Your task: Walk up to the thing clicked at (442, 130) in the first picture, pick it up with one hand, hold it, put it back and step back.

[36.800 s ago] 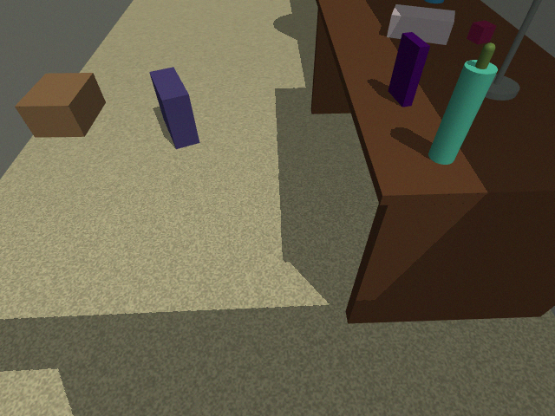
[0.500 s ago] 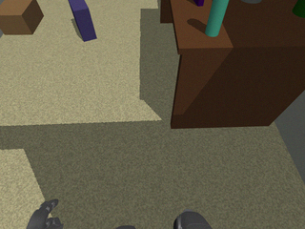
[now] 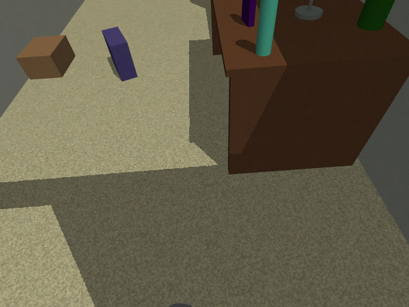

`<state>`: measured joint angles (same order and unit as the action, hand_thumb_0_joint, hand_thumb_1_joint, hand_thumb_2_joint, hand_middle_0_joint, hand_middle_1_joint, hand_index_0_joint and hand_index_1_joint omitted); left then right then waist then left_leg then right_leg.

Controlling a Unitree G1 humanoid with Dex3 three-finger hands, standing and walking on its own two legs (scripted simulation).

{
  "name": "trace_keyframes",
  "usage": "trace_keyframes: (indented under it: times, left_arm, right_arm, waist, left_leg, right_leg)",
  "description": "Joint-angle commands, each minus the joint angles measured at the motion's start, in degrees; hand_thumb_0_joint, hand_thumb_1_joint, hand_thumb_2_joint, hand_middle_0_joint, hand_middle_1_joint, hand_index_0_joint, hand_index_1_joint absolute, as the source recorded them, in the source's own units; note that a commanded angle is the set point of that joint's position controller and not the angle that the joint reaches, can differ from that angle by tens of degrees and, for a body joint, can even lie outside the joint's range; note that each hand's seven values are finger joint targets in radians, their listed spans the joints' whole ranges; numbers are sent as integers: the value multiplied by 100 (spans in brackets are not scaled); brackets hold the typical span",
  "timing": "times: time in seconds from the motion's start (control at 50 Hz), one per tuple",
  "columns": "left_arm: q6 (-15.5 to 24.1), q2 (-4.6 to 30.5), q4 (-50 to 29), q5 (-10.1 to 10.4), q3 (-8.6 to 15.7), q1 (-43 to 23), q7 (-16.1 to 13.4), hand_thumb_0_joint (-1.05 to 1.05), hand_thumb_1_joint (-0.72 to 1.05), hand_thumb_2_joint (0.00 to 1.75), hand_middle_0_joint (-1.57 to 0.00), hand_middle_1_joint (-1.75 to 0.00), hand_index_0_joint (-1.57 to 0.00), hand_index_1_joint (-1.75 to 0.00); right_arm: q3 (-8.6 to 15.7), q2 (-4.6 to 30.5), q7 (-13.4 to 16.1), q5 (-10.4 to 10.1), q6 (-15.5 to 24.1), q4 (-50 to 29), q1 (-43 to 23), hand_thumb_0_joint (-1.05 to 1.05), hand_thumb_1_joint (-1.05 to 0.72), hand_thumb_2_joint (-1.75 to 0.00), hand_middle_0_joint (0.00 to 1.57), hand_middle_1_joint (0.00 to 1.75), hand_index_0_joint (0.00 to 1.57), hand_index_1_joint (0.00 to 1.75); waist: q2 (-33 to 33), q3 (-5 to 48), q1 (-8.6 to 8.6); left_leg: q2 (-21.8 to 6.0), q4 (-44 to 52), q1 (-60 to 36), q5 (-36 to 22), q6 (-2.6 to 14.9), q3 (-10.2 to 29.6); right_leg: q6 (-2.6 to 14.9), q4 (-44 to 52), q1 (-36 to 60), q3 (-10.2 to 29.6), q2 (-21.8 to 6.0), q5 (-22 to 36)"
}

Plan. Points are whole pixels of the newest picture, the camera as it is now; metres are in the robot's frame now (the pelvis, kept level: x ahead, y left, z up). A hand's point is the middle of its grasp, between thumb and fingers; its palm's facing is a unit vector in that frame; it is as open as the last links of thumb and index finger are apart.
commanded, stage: step back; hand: right
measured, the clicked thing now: (267, 17) +1.08 -0.19 +0.08
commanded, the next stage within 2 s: stand in 0.92 s
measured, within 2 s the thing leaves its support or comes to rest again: neither
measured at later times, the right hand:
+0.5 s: hand out of the picture +0.13 -0.26 -0.15, palm faces -0.11 +0.93 -0.35, open 7.4 cm
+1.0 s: hand (326, 305) +0.17 -0.21 -0.14, palm faces -0.07 +0.95 -0.32, open 7.4 cm
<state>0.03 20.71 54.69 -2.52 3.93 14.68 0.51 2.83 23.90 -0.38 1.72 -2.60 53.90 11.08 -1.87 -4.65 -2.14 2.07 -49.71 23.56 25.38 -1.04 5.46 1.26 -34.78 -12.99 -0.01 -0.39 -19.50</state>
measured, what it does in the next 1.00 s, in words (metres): steps on the spot: left foot, then left foot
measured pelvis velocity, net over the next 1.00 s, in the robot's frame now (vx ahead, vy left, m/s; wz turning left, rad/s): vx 0.04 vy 0.02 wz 0.04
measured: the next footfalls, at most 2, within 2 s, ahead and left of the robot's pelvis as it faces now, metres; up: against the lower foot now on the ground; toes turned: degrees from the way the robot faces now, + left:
left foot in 0.08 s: +0.05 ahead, +0.14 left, +0.00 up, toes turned +0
left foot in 0.58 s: +0.12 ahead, +0.15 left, +0.00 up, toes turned +6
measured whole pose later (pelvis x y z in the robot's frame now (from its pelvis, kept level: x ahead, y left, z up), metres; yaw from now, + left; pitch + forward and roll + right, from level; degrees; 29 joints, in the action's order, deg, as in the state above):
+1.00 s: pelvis +0.04 +0.02 +0.01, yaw +2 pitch -3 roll -1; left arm 1.2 20.8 62.8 -0.3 1.0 7.3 0.3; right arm 0.6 19.2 -1.4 0.8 0.0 62.9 1.3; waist -0.4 -4.2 -1.0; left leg -2.5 -25.8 13.1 9.8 -0.2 -3.3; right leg -0.9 -24.3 -5.9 -1.1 -0.9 -15.6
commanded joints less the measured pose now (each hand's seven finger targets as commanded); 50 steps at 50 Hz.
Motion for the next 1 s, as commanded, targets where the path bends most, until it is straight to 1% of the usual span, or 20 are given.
trace_keyframes:
  times: [0.0,0.06,0.08,0.1,0.12,0.14,0.18,0.26,0.28,0.3,0.32,0.38,0.48,0.54,0.56,0.6,0.62,0.72,0.84,0.98]
  left_arm:
    - [182,1704,-539,-9,398,-461,-99,0,90,90,-20,-30,-20,-30]
    - [115,1402,-524,53,218,-340,-61,0,90,90,-20,-30,-20,-30]
    - [123,1134,-528,82,136,-307,-53,0,90,90,-20,-30,-20,-30]
    - [126,986,-540,163,107,-568,-37,0,90,90,-20,-30,-20,-30]
    - [132,1346,-535,140,225,-753,-68,0,90,90,-20,-30,-20,-30]
    - [147,1344,-517,136,206,-692,-62,0,90,90,-20,-30,-20,-30]
    - [198,1237,-473,134,194,-666,-35,0,90,90,-20,-30,-20,-30]
    - [332,1223,21,77,272,118,-115,0,90,90,-20,-30,-20,-30]
    - [367,1663,44,-5,387,349,-172,0,90,90,-20,-30,-20,-30]
    - [367,2037,-26,0,457,112,-166,0,90,90,-20,-30,-20,-30]
    - [372,2016,-193,-9,449,-205,-147,0,90,90,-20,-30,-20,-30]
    - [440,1529,-215,117,305,-462,-190,0,90,90,-20,-30,-20,-30]
    - [367,1473,-250,147,248,-628,-196,0,90,90,-20,-30,-20,-30]
    - [257,1467,-316,207,169,-771,-193,0,90,90,-20,-30,-20,-30]
    - [237,1306,-388,221,108,-739,-183,0,90,90,-20,-30,-20,-30]
    - [121,1173,-241,318,72,-587,-198,0,90,90,-20,-30,-20,-30]
    - [105,1158,-150,266,50,-674,-194,0,90,90,-20,-30,-20,-30]
    - [243,1445,183,156,111,-636,-147,0,90,90,-20,-30,-20,-30]
    - [268,1343,315,173,37,-844,-161,0,90,90,-20,-30,-20,-30]
    - [245,1159,565,216,-131,-1036,-94,0,90,90,-20,-30,-20,-30]
  right_arm:
    - [245,841,-3,36,307,-417,-501,0,-90,-90,20,30,20,30]
    - [320,771,39,39,463,-191,-8,0,-90,-90,20,30,20,30]
    - [395,952,61,84,507,-132,173,0,-90,-90,20,30,20,30]
    - [448,1332,62,51,525,-121,187,0,-90,-90,20,30,20,30]
    - [512,1581,24,25,518,-149,284,0,-90,-90,20,30,20,30]
    - [513,1516,13,30,511,-166,180,0,-90,-90,20,30,20,30]
    - [421,1306,36,61,494,-187,19,0,-90,-90,20,30,20,30]
    - [226,775,3,-91,355,-276,-523,0,-90,-90,20,30,20,30]
    - [131,426,19,-130,354,-390,-484,0,-90,-90,20,30,20,30]
    - [163,555,90,-82,311,-388,-521,0,-90,-90,20,30,20,30]
    - [252,822,134,-45,323,-283,-394,0,-90,-90,20,30,20,30]
    - [201,735,93,-48,362,-33,-121,0,-90,-90,20,30,20,30]
    - [173,554,54,-24,382,39,-263,0,-90,-90,20,30,20,30]
    - [210,582,76,1,381,170,-202,0,-90,-90,20,30,20,30]
    - [274,818,106,23,396,214,-147,0,-90,-90,20,30,20,30]
    - [309,1268,116,-52,405,86,-604,0,-90,-90,20,30,20,30]
    - [304,1261,109,-43,388,108,-769,0,-90,-90,20,30,20,30]
    - [111,797,71,-68,329,230,-1202,0,-90,-90,20,30,20,30]
    - [73,785,41,-88,370,484,-1241,0,-90,-90,20,30,20,30]
    - [26,768,2,-122,460,655,-1186,0,-90,-90,20,30,20,30]
  waist:
    - [1201,65,-125]
    - [709,496,140]
    - [193,761,235]
    - [-709,828,254]
    - [-583,754,395]
    - [-525,564,318]
    - [-649,171,266]
    - [-322,428,-215]
    - [767,452,-314]
    - [1105,284,-287]
    - [777,34,-145]
    - [624,-43,72]
    - [1068,436,58]
    - [863,633,236]
    - [399,869,246]
    - [-495,1084,122]
    - [-507,923,125]
    - [-92,668,99]
    - [128,890,158]
    - [127,691,231]
  left_leg:
    - [-156,1207,-145,235,-8,-374]
    - [-25,2965,-1695,-998,201,-535]
    - [-624,3039,-2409,-870,451,433]
    - [-1588,3295,-2270,-45,997,1912]
    - [-2052,3365,-1792,291,1536,2220]
    - [-2041,3365,-1692,220,1641,2075]
    - [-1696,3152,-1572,-501,1374,1561]
    - [-879,1902,-98,-1502,595,319]
    - [-164,787,804,-954,277,-30]
    - [102,115,855,765,192,21]
    - [-179,-312,697,905,149,256]
    - [-364,-7,546,78,142,253]
    - [-358,1273,-462,-521,97,-698]
    - [-327,2351,-1313,-2200,221,-790]
    - [-704,2335,-1834,-3031,371,-378]
    - [-1854,2608,-1137,-2607,1271,867]
    - [-1934,2717,-885,-2318,1325,925]
    - [-988,2244,-842,-1659,363,-112]
    - [-1056,2358,-1550,-2565,439,-300]
    - [-1090,3025,-1858,-2481,278,-112]
  right_leg:
    - [891,1555,-22,1508,-1375,-970]
    - [528,415,-129,743,-994,992]
    - [280,-222,-810,397,-684,1238]
    - [0,-794,-1298,-217,9,-503]
    - [35,-1265,-1131,9,-136,-1406]
    - [61,-1352,-1217,93,-199,-1509]
    - [85,-831,-1301,89,-259,-1279]
    - [87,1102,1147,-83,6,400]
    - [355,1757,1522,1662,-1053,-33]
    - [999,2139,870,2704,-2138,-713]
    - [1393,2040,397,2960,-2489,-432]
    - [859,1587,600,1388,-1635,1676]
    - [702,754,599,392,-1388,4248]
    - [343,198,209,248,-1081,3521]
    - [185,-25,-77,178,-872,2969]
    - [-56,-482,160,-141,-103,220]
    - [3,-328,316,-96,-77,-474]
    - [214,1082,388,700,-679,879]
    - [78,1174,431,456,-634,1968]
    - [-69,1746,461,419,-652,1291]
